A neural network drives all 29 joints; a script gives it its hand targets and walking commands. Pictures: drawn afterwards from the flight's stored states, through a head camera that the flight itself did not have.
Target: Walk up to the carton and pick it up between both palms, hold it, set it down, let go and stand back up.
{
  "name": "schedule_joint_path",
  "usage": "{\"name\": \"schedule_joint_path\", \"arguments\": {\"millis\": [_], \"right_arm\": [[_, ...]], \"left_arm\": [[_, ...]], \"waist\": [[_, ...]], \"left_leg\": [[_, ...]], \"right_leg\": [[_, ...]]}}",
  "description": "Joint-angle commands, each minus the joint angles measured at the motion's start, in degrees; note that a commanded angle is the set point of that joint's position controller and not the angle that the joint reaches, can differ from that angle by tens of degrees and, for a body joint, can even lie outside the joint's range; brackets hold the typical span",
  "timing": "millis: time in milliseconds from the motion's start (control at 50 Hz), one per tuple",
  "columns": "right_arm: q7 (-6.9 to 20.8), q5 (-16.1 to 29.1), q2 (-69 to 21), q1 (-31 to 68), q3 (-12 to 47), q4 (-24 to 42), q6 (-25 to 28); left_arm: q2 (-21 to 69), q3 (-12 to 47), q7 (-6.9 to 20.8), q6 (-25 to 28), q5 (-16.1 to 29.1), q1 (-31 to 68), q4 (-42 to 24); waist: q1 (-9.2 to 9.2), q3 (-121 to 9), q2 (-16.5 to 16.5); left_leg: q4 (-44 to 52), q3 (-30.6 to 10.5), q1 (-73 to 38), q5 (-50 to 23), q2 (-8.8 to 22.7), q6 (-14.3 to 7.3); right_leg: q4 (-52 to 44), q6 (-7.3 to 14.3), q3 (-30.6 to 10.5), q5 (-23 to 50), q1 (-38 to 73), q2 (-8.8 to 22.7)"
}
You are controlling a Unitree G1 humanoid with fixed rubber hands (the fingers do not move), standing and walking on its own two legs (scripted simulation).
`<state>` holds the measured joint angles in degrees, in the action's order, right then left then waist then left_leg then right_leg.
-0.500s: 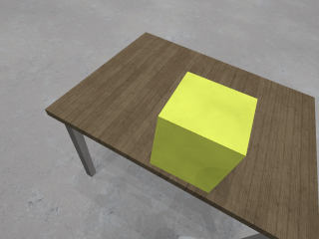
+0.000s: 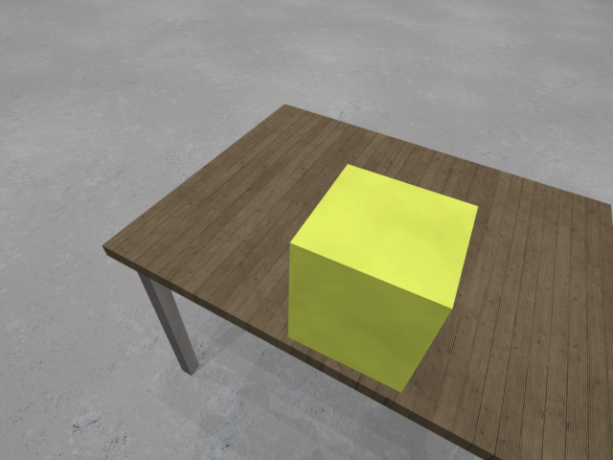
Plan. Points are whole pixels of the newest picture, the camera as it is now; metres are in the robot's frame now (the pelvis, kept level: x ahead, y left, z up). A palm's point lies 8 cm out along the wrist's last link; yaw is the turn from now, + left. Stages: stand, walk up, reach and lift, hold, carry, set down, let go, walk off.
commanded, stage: walk up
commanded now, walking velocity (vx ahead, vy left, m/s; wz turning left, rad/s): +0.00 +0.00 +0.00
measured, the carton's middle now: (374, 277) +0.41 -0.10 +0.00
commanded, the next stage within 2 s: none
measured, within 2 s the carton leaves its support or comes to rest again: neither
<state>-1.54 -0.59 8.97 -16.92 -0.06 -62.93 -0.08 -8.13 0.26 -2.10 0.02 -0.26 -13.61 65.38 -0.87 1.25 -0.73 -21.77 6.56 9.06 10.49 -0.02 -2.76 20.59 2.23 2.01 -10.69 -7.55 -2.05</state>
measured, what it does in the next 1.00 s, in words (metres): steps to the right: right foot, then left foot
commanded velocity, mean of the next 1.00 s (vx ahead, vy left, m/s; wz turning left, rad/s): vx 0.00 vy -0.04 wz -0.04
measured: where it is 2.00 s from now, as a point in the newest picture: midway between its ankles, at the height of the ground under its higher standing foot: outside the picture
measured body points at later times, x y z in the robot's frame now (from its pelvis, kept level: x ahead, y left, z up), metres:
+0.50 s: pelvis -0.02 -0.09 -0.01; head -0.02 -0.13 +0.44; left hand +0.05 +0.14 -0.14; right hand -0.04 -0.33 -0.18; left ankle +0.00 +0.07 -0.72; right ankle -0.02 -0.22 -0.75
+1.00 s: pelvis -0.03 -0.10 +0.00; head -0.03 -0.10 +0.45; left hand -0.01 +0.12 -0.16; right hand -0.04 -0.31 -0.16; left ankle -0.04 +0.01 -0.75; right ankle -0.02 -0.22 -0.75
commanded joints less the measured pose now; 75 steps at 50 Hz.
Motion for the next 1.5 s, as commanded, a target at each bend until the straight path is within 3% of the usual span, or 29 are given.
{"name": "schedule_joint_path", "arguments": {"millis": [0,20,60,160,240,260,300,360,380,400,420,460,540,640,680,700,720,1040,1060,1100,1220,1260,1300,1320,1340,1360,1380,1400,1480], "right_arm": [[-0.28,0.11,3.39,-2.61,-0.35,0.1,0.7],[-2.34,-1.47,14.89,-3.0,-4.25,3.92,0.39],[-4.36,-1.0,18.22,-7.96,-5.55,1.81,-0.57],[-3.57,-1.27,9.64,-2.87,-4.94,3.54,-0.41],[-2.35,-2.12,10.55,-2.44,-4.99,3.36,-0.16],[-2.01,-0.63,4.1,-1.16,-2.74,1.96,-0.35],[-1.25,-1.42,9.19,-1.11,-4.07,2.29,-0.74],[0.5,-1.85,9.41,-2.91,-4.44,2.6,-0.61],[0.86,-1.63,3.03,-7.83,-2.79,3.37,-0.99],[-0.17,-0.34,3.46,-7.64,-3.12,3.11,-2.27],[-0.01,0.42,7.29,-3.81,-3.59,4.41,-2.88],[0.88,0.29,6.41,-3.43,-3.83,2.79,-2.97],[0.05,-0.83,3.96,-6.3,-3.1,1.12,-2.26],[-1.05,0.29,2.36,-6.11,-1.72,0.7,-0.45],[-1.32,-0.78,5.79,-7.72,-2.03,-0.18,0.56],[-1.0,0.29,6.91,-2.92,-1.96,-0.36,0.49],[-0.42,0.02,5.12,-0.28,-1.76,-0.14,0.39],[-0.61,-0.02,2.99,-4.67,-1.42,-1.48,0.89],[0.04,0.67,10.1,-5.33,-4.15,-1.92,-0.56],[1.69,-2.54,7.76,0.83,-3.9,3.28,-1.74],[2.92,-1.6,2.08,-3.01,-3.34,4.12,0.0],[3.05,-0.38,1.12,-2.89,-2.72,6.54,1.27],[0.81,1.23,3.12,-2.19,-3.05,5.03,2.19],[-0.02,0.85,4.51,-6.65,-3.47,2.88,2.49],[-0.48,-0.14,5.67,-11.28,-3.47,1.66,2.44],[-0.52,-0.75,9.74,-11.91,-3.49,2.97,2.2],[-0.52,-0.04,12.6,-6.88,-3.32,3.74,0.96],[0.17,-0.75,10.98,-0.58,-3.56,5.15,0.15],[-0.41,-0.89,6.12,-0.19,-1.98,5.25,2.0]], "left_arm": [[-4.84,-0.71,-0.05,0.58,-0.11,-3.39,-0.12],[-14.21,-4.19,0.39,-1.15,0.47,-0.62,-1.43],[-11.27,-4.14,1.32,-2.86,-1.89,2.32,-4.87],[-5.59,-4.49,2.34,-3.11,-2.52,0.93,-6.78],[-5.2,-4.09,2.13,-3.47,-1.51,1.37,-8.39],[-1.32,-2.41,2.46,-2.44,0.38,2.13,-9.4],[-4.54,-3.25,1.34,-1.75,0.51,-0.9,-7.78],[-9.86,-4.0,-0.64,-0.3,-1.12,-10.72,-3.36],[-14.85,-4.25,-0.65,0.15,-1.43,-8.5,-5.64],[-17.82,-4.53,-0.7,-0.33,-1.21,-3.57,-6.82],[-15.01,-4.34,0.0,-0.5,-2.0,3.21,-8.49],[-8.1,-2.03,0.44,0.39,-2.18,7.86,-10.19],[-6.56,-1.46,0.09,1.69,-0.36,1.49,-7.13],[-7.94,-1.99,-0.46,0.44,-0.25,2.17,-6.02],[-6.26,-2.04,-0.12,0.35,0.34,-0.85,-5.76],[-2.35,-1.28,0.23,0.0,0.97,-2.72,-5.42],[-3.19,-1.05,0.14,-0.18,0.37,-1.95,-4.86],[-4.23,-1.22,-0.04,0.37,-0.26,-3.85,0.14],[-12.6,-4.11,-0.61,0.01,-1.78,-9.21,-1.46],[-19.11,-6.53,-1.78,-1.31,-1.77,-14.65,1.17],[-10.47,-5.41,-0.86,1.2,-1.21,-4.44,-2.62],[-8.17,-4.59,-0.92,0.95,0.21,-4.54,-0.82],[-5.88,-3.79,-0.95,0.0,-0.34,-5.26,0.13],[-7.32,-3.98,-0.44,-0.11,-1.19,-8.03,0.62],[-6.64,-3.39,-0.15,-0.22,-2.11,-11.35,0.88],[-3.12,-2.34,0.03,-0.77,-2.32,-15.97,0.53],[-1.98,-2.45,-0.33,-2.11,-0.55,-16.02,-0.04],[-5.69,-2.93,-0.47,-2.7,-0.27,-12.02,-1.47],[-2.52,-2.62,0.46,-2.05,-0.67,-11.57,-0.05]], "waist": [[0.52,3.49,3.69],[-3.78,5.45,-3.52],[-3.97,3.37,4.58],[-0.87,1.68,6.22],[-1.55,0.97,13.27],[0.76,-1.25,20.14],[0.4,-2.56,20.72],[2.53,-3.95,3.09],[-0.02,-3.34,-13.94],[0.87,-1.91,-20.99],[0.02,3.31,-22.47],[-2.38,6.95,-15.44],[-1.77,-0.05,-10.81],[-2.17,-1.33,-6.52],[0.54,-3.37,1.35],[4.28,0.6,10.33],[3.39,3.48,13.83],[0.47,4.03,-1.26],[4.44,-1.6,5.0],[6.47,5.88,-9.7],[-0.15,3.77,-7.73],[-1.9,3.34,-19.61],[-1.56,5.88,-8.52],[-0.81,4.06,-6.51],[-0.38,1.96,-3.57],[1.18,0.18,9.62],[1.45,0.49,21.58],[1.45,7.0,23.28],[2.5,3.32,12.6]], "left_leg": [[6.91,-8.48,2.74,4.02,6.4,0.36],[5.12,-16.18,-5.51,5.74,17.81,-2.37],[11.31,-28.32,-3.22,7.17,33.48,-11.47],[8.48,-13.69,5.82,2.85,22.44,-6.57],[5.26,-9.72,4.36,-7.19,18.63,-5.86],[4.49,-3.11,7.91,-1.82,7.65,-5.06],[0.33,-1.41,4.58,-6.63,7.41,-5.22],[-11.56,-1.3,10.6,-1.96,7.86,-0.76],[-17.94,0.66,19.03,20.18,3.05,3.06],[-20.02,-5.44,10.75,23.6,4.5,3.14],[-22.04,-6.07,9.07,21.01,4.54,3.01],[-24.08,-6.04,13.59,14.7,2.68,2.31],[-21.9,-6.38,8.94,13.9,2.58,2.82],[4.26,-5.71,0.1,-2.73,3.38,2.53],[4.73,-12.52,-5.63,-12.71,8.93,1.61],[4.33,-13.44,3.37,-9.25,9.06,0.22],[6.43,-13.39,9.48,-1.3,7.97,0.46],[5.56,-10.24,2.34,1.31,5.74,0.52],[-6.03,-3.45,10.46,26.64,0.53,2.06],[-31.86,-3.6,24.4,20.54,2.72,3.69],[-27.35,-5.78,15.3,10.01,3.97,5.71],[-15.38,-4.43,5.67,11.08,3.99,5.79],[4.24,0.05,4.83,-6.93,-0.81,5.79],[4.53,1.43,0.72,-10.54,-1.4,6.27],[3.46,-3.27,-6.49,-9.35,2.93,6.2],[7.15,-18.19,-8.37,-6.78,15.53,5.54],[12.65,-23.72,8.51,12.82,20.7,-0.35],[18.04,-27.4,17.11,24.59,18.8,-1.95],[8.85,-16.87,3.88,-7.96,13.11,-1.88]], "right_leg": [[-5.41,1.17,-7.83,0.25,-2.65,7.46],[9.2,-1.06,-2.52,-2.72,-17.47,2.96],[35.03,-3.07,-1.7,-18.42,-25.08,4.17],[44.91,-5.1,-5.62,-11.34,-22.44,4.71],[30.88,-7.29,-2.6,-11.14,-20.29,4.74],[18.2,-5.65,-2.26,-11.39,-11.0,4.11],[11.49,-5.98,4.64,-7.92,-7.63,-0.28],[-3.54,-6.16,-1.48,5.91,4.19,5.85],[-8.78,-3.54,-20.62,7.33,4.44,21.89],[-10.73,4.26,-21.46,-8.58,-11.48,24.45],[-15.47,5.26,-22.36,-21.46,-17.95,21.64],[-11.82,2.53,-12.04,-6.02,-11.6,13.66],[-4.59,4.99,-8.75,18.02,-4.68,13.58],[-0.56,4.57,-9.7,13.95,-2.45,13.19],[3.3,1.49,-7.33,10.4,-5.16,9.72],[-1.56,0.32,-4.84,2.54,-2.27,6.0],[-2.05,-0.38,-5.06,2.3,2.55,6.88],[-3.39,-1.23,-5.32,2.69,-2.25,6.85],[-3.38,2.16,-13.56,-29.75,5.14,15.2],[-17.1,8.37,-35.55,-47.13,-0.35,31.44],[-13.0,1.26,-13.32,-19.44,-10.22,18.58],[-11.25,0.11,-6.28,-19.78,-15.47,11.49],[2.09,0.83,0.69,13.61,-5.86,5.13],[4.83,0.43,-0.33,14.49,-6.5,6.83],[7.17,-0.46,-1.93,5.97,-12.68,8.09],[12.68,-2.98,-0.61,-14.87,-19.29,5.06],[13.87,-3.33,-0.66,-21.29,-9.46,5.18],[16.3,-2.91,-1.41,-18.07,-6.5,5.29],[20.94,-3.19,-1.88,-14.54,-11.18,4.62]]}}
